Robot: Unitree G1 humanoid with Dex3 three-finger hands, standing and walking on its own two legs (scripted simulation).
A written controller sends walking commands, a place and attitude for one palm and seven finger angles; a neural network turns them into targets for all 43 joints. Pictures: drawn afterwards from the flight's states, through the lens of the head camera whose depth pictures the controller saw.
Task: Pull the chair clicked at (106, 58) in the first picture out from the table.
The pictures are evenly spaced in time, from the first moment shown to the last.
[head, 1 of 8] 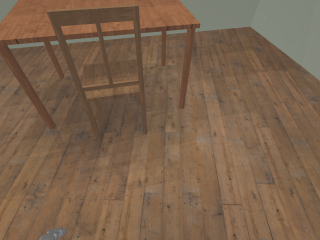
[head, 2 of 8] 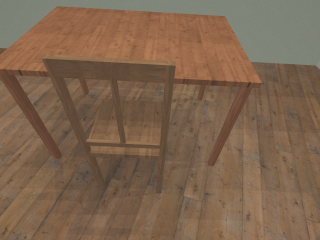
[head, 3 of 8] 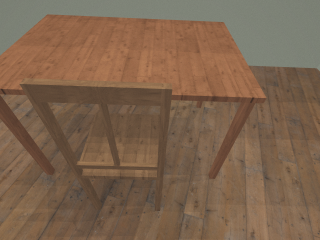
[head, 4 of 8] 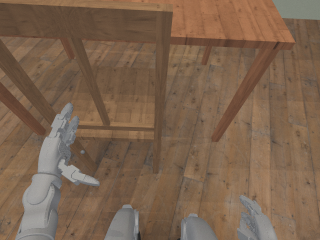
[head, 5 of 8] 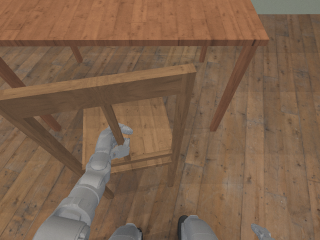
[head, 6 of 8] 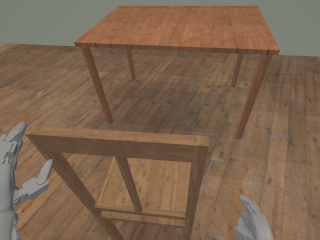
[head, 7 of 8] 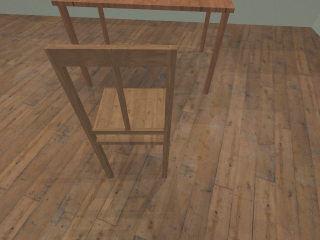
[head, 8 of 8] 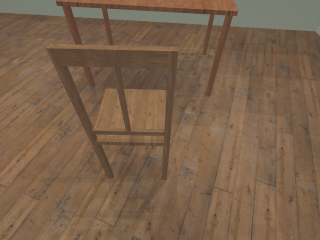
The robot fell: no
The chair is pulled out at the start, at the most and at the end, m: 0.00 0.66 0.65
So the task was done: yes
